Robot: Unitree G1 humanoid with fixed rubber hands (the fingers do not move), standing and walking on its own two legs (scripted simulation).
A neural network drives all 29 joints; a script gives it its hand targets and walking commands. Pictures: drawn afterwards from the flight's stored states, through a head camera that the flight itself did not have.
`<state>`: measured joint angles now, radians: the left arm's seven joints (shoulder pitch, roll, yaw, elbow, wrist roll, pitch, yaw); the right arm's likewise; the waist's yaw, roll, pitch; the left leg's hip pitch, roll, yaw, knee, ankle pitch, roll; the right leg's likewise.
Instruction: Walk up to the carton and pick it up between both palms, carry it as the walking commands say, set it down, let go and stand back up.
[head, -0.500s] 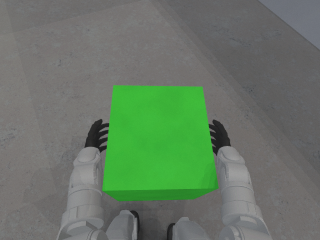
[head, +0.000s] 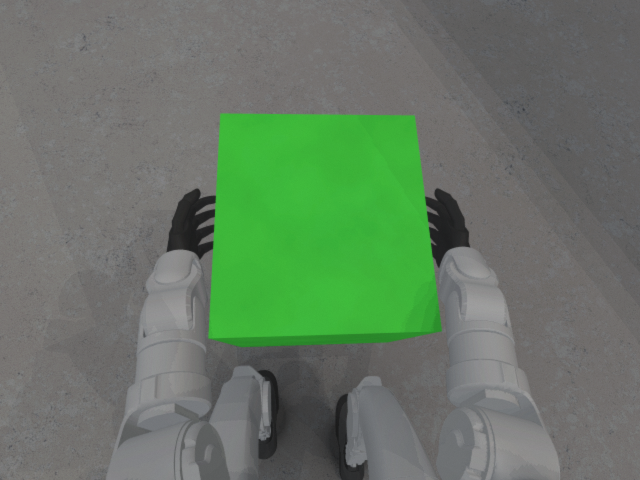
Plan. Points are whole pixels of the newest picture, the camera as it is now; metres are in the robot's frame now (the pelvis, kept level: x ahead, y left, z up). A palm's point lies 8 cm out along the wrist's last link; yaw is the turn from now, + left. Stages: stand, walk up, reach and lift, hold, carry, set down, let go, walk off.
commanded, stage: set down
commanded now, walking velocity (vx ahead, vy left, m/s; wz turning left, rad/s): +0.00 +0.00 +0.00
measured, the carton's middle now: (317, 245) +0.42 +0.00 -0.13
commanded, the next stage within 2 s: none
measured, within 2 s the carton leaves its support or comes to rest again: neither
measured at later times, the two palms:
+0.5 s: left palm (203, 250) +0.41 +0.17 -0.15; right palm (424, 248) +0.42 -0.17 -0.15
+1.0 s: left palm (214, 253) +0.43 +0.18 -0.24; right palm (405, 250) +0.44 -0.16 -0.24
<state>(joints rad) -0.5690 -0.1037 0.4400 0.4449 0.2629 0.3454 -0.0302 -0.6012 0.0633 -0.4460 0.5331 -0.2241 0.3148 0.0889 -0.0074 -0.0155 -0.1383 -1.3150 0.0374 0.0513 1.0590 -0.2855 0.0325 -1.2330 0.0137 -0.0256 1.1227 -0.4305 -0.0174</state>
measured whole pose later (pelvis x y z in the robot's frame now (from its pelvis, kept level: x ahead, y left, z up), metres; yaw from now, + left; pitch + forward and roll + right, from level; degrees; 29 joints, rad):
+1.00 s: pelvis -0.03 +0.00 -0.16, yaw -3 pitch +46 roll -1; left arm -0.90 0.05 0.45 0.61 0.15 0.34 0.02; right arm -0.95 -0.06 -0.38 0.69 -0.13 0.32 -0.01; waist 0.03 -0.02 -0.20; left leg -2.04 0.02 0.00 1.64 -0.41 0.01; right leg -1.96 0.05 -0.02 1.72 -0.57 -0.02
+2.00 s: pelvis -0.05 +0.00 -0.27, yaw -3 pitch +44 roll -1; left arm -1.27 0.23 0.31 0.84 -0.01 0.27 0.10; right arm -1.30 -0.25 -0.23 0.90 0.03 0.25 -0.08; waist 0.05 -0.02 0.14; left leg -2.34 0.02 0.00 2.02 -0.45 0.01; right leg -2.25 0.06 -0.02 2.11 -0.63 -0.01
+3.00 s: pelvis -0.06 +0.00 -0.30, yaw -3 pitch +39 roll +0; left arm -1.40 0.33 0.27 1.04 -0.10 0.19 0.07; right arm -1.42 -0.27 -0.21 1.00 0.02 0.22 -0.06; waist 0.05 0.01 0.28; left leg -2.36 0.01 0.00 2.12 -0.43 0.01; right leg -2.28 0.07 -0.02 2.22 -0.62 0.00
